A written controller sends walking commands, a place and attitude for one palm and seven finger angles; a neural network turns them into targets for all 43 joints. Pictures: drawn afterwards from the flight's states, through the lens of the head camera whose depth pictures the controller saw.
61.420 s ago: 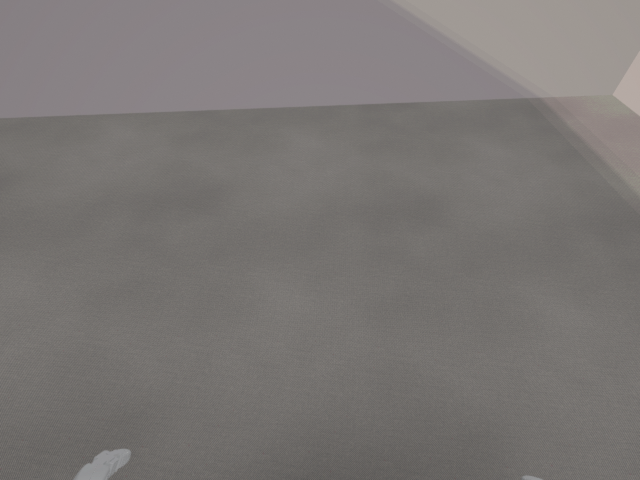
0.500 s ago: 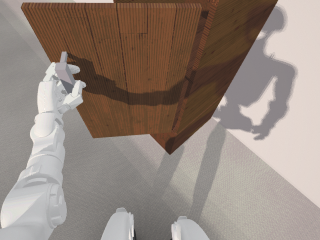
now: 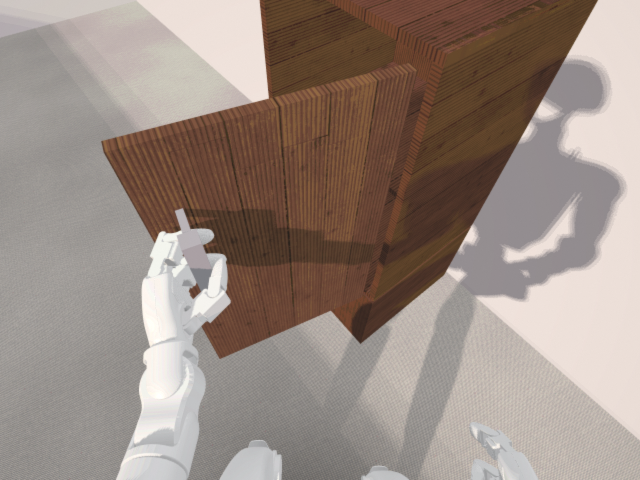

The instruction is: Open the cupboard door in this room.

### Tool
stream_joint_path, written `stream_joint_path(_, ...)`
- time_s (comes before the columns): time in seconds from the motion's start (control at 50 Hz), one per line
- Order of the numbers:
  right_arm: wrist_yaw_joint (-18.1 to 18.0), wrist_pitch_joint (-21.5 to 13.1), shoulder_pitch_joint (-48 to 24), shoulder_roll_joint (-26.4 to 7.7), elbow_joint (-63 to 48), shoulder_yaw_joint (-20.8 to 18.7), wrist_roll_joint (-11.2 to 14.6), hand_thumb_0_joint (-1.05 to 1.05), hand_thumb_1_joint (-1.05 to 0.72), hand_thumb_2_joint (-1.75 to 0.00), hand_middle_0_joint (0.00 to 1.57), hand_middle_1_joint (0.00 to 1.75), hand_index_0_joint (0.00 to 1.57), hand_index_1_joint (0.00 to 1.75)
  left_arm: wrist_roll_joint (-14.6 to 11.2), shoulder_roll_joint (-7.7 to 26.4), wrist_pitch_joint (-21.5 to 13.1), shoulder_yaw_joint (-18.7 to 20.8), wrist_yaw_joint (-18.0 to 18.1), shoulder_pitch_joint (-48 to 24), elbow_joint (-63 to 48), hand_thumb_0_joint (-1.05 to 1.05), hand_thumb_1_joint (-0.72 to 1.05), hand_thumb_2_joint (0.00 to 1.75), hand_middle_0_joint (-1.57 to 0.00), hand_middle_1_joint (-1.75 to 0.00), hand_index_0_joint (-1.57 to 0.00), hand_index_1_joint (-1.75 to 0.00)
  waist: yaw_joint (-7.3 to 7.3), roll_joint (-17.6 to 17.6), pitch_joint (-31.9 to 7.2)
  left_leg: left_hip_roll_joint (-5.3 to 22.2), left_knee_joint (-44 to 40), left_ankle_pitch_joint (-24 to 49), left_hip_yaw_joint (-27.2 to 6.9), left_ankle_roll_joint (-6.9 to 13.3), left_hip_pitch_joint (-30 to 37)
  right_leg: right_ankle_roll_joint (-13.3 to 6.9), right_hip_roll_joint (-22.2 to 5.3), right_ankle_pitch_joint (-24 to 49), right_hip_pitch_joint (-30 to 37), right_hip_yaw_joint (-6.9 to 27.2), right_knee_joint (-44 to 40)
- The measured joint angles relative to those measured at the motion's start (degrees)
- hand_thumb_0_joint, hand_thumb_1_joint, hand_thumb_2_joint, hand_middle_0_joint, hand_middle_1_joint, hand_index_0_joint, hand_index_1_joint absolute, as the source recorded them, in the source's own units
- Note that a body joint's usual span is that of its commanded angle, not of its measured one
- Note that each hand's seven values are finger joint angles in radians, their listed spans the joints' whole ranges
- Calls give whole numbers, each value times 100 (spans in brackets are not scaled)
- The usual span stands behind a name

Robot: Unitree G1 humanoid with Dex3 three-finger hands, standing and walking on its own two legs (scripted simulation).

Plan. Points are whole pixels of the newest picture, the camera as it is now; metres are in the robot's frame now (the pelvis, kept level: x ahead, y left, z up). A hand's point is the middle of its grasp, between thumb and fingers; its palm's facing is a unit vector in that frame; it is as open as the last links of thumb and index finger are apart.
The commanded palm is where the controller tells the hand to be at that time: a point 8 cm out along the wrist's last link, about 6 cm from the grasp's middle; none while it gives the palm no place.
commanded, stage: pull the door open along its arc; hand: left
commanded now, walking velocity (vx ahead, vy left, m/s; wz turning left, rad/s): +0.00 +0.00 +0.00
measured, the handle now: (197, 256) +0.38 +0.18 +0.04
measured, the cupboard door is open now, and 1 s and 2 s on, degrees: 77 97 100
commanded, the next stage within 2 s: open thumb and fingers to let go in 0.50 s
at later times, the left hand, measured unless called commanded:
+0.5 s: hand (283, 347) +0.26 +0.06 +0.05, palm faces +0.39 -0.92 -0.01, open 6.3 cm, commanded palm +0.20 +0.08 +0.04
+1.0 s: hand (277, 354) +0.26 +0.06 +0.04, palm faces +0.42 -0.91 -0.01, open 10.1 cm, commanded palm +0.20 +0.09 +0.04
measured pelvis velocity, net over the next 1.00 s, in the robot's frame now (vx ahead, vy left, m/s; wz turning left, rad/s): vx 0.01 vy -0.04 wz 0.08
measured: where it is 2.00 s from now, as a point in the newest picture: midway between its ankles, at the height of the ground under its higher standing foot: outside the picture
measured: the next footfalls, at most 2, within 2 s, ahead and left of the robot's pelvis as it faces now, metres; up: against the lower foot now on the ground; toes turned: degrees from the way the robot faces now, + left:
none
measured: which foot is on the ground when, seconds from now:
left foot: down 0.00-1.00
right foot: down 0.00-1.00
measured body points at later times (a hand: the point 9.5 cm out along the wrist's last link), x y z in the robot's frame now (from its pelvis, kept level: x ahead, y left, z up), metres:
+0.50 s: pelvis +0.00 -0.04 +0.00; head +0.03 -0.05 +0.45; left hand +0.24 +0.10 +0.05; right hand +0.18 -0.24 -0.10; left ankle +0.04 +0.11 -0.66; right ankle -0.03 -0.11 -0.66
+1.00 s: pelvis +0.01 -0.04 +0.00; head +0.05 -0.06 +0.45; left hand +0.23 +0.11 +0.05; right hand +0.21 -0.24 -0.10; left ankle +0.04 +0.11 -0.66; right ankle -0.03 -0.11 -0.66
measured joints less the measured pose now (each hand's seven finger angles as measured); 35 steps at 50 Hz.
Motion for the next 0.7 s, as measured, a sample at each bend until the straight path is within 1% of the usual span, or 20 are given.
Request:
stream_joint_path(0.08, 79, -18, -249, 94, -69, 31, -138, 1, -90, -89, 20, 30, 20, 30, 417, -335, 79, -382, 923, 174, -316, 3, 65, 76, -32, -133, -33, -126, 77, -12, -1, -41, 126, -8, -78, -37, -76, -42, -35, -78, -56, -83, 175)
stream_joint_path(0.14, 129, 10, -359, 160, -99, 61, -213, 1, -90, -89, 20, 30, 20, 30, 774, -528, 218, -654, 1594, 269, -480, 3, 66, 77, -32, -131, -32, -127, 127, -1, -21, -67, 187, -5, -145, -70, -115, -81, -53, -123, -77, -152, 263)
stream_joint_path(0.18, 144, 35, -383, 200, -107, 80, -249, 1, -90, -89, 20, 30, 20, 30, 988, -643, 373, -811, 1945, 362, -597, 3, 66, 78, -32, -130, -31, -128, 149, 26, -42, -82, 197, 2, -195, -96, -110, -110, -61, -141, -55, -202, 281)
stream_joint_path(0.22, 135, 51, -364, 241, -105, 100, -273, 1, -90, -89, 20, 30, 20, 30, 1132, -730, 518, -953, 2145, 506, -711, 3, 67, 78, -31, -130, -31, -129, 168, 49, -63, -90, 169, 13, -233, -122, -57, -137, -63, -147, 7, -240, 259)
stream_joint_path(0.3, 67, 46, -241, 299, -97, 138, -294, 1, -90, -89, 20, 30, 20, 30, 1281, -821, 717, -1227, 2276, 891, -940, 3, 68, 77, -29, -129, -31, -130, 175, 71, -77, -100, 30, 53, -287, -176, 139, -187, -60, -134, 208, -293, 137)
stream_joint_path(0.36, 14, -5, -136, 299, -92, 154, -299, 1, -90, -89, 20, 30, 20, 30, 1337, -880, 759, -1420, 2287, 1233, -1129, 3, 68, 77, -28, -130, -31, -131, 151, 71, -83, -99, -74, 79, -319, -216, 270, -222, -51, -122, 340, -324, 45)
stream_joint_path(0.44, -29, -127, -63, 253, -75, 153, -307, 1, -90, -89, 20, 30, 20, 30, 1398, -791, 735, -1701, 2266, 1635, -1378, 2, 68, 76, -28, -130, -32, -132, 91, 68, -86, -99, -138, 91, -359, -265, 350, -268, -42, -135, 421, -363, 3)
stream_joint_path(0.52, -44, -244, -50, 189, -63, 125, -297, 1, -90, -89, 20, 30, 20, 30, 1418, -707, 767, -1900, 2175, 1946, -1622, 2, 67, 75, -29, -131, -33, -133, 62, 73, -116, -102, -141, 74, -393, -304, 368, -306, -39, -176, 442, -395, 17)
stream_joint_path(0.6, -74, -332, -91, 151, -70, 120, -294, 1, -90, -89, 20, 30, 20, 30, 1394, -656, 791, -1992, 2130, 2136, -1762, 2, 66, 75, -29, -131, -34, -133, 48, 76, -149, -107, -136, 42, -418, -331, 397, -333, -40, -227, 474, -419, 37)
stream_joint_path(0.7, -145, -366, -256, 118, -31, 108, -334, 1, -90, -90, 20, 30, 20, 30, 1392, -725, 760, -1858, 2209, 1870, -1551, 0, 65, 77, -33, -132, -35, -133, 92, 82, -131, -131, -37, 12, -464, -351, 267, -363, -58, -297, 357, -467, 160)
